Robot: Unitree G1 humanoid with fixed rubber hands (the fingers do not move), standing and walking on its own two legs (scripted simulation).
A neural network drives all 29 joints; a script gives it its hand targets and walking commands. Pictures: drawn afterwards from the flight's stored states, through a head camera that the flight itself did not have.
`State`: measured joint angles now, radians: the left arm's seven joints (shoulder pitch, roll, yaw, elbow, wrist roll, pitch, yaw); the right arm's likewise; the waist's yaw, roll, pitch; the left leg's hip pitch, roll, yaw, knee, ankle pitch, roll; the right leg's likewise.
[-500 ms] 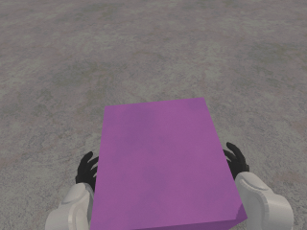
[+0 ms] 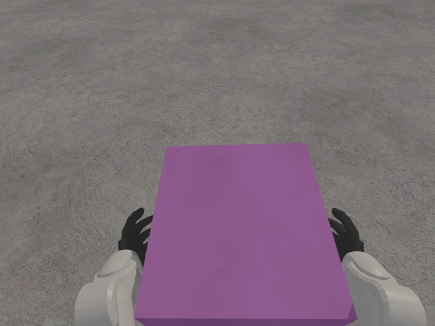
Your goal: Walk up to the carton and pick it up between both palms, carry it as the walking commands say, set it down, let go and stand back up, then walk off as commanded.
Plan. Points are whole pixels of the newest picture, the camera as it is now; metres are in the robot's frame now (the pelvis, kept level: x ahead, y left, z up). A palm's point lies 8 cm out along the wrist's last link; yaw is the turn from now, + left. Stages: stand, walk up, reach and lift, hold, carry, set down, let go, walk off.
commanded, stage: carry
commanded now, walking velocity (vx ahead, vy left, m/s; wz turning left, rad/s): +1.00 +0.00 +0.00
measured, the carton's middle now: (237, 247) +0.26 -0.03 +0.03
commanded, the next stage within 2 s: none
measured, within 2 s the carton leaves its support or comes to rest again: neither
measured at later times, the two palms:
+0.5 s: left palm (144, 96) +0.72 +0.17 +0.09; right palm (264, 98) +0.66 -0.17 +0.10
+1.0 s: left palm (142, 54) +1.01 +0.20 +0.10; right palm (234, 47) +1.03 -0.14 +0.10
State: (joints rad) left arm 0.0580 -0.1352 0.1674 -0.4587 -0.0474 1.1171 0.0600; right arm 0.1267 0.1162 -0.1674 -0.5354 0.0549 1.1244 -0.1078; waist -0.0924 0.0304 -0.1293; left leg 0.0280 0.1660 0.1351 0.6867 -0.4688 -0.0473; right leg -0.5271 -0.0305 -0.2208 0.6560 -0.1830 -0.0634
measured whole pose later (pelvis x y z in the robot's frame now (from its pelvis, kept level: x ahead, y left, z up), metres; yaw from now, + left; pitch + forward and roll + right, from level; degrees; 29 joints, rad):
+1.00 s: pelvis +0.79 +0.01 +0.03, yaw +0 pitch +6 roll +0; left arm 0.07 -0.13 0.20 -0.57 -0.09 1.13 0.09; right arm 0.09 0.14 -0.14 -0.57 0.03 1.10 -0.06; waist 0.06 -0.01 -0.06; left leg -0.32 -0.01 0.13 0.51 -0.30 0.07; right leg -0.27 -0.01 -0.10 0.56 -0.33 0.00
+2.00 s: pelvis +1.19 -0.10 -0.03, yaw +4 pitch +2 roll +1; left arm 0.05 -0.14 0.19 -0.43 -0.08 1.07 0.05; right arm 0.12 0.10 -0.13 -0.55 0.04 1.12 -0.13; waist -0.05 0.04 0.01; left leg -0.32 0.03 0.02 1.20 -0.61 -0.03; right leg -0.48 -0.01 -0.05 0.96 -0.50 -0.05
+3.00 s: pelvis +1.61 -0.16 +0.01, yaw -20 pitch +4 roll -2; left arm 0.03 -0.13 0.18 -0.54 -0.08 1.13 0.07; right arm 0.12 0.12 -0.15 -0.61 0.04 1.12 -0.10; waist -0.01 0.04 -0.05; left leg -0.37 0.19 0.21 0.94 -0.49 -0.06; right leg -0.35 0.01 -0.16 0.68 -0.37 -0.04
